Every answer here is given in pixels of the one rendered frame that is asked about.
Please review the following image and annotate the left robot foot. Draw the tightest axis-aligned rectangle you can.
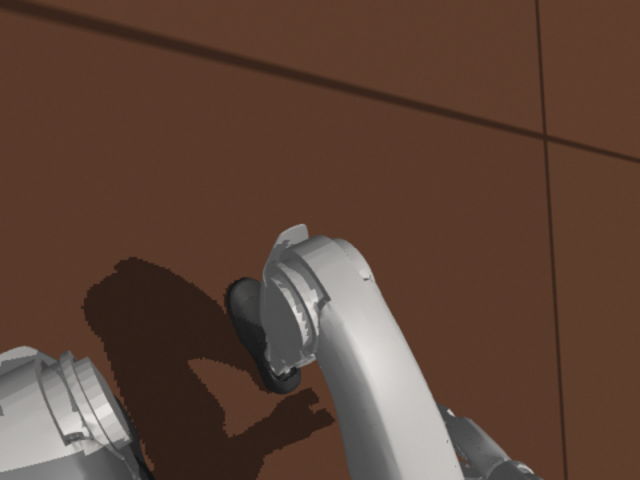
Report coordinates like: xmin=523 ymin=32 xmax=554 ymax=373
xmin=112 ymin=393 xmax=155 ymax=480

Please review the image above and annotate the right robot foot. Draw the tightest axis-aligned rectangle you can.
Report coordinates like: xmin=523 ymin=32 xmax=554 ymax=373
xmin=226 ymin=278 xmax=301 ymax=394

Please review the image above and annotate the right robot hand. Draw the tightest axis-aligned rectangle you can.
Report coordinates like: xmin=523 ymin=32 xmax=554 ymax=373
xmin=435 ymin=402 xmax=511 ymax=480

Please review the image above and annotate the right robot arm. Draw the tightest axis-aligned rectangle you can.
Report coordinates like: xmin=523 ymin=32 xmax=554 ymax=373
xmin=488 ymin=460 xmax=544 ymax=480

